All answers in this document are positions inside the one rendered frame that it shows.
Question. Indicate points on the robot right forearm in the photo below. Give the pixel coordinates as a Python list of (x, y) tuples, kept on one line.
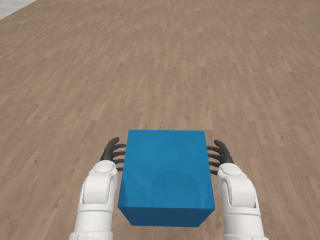
[(240, 204)]

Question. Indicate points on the robot left forearm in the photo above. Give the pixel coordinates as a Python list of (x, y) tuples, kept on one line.
[(96, 203)]

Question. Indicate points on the carton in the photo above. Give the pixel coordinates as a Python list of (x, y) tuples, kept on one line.
[(166, 179)]

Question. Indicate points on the robot left hand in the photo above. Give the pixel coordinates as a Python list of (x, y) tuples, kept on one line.
[(109, 153)]

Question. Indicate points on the robot right hand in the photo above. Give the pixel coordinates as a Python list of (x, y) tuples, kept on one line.
[(224, 156)]

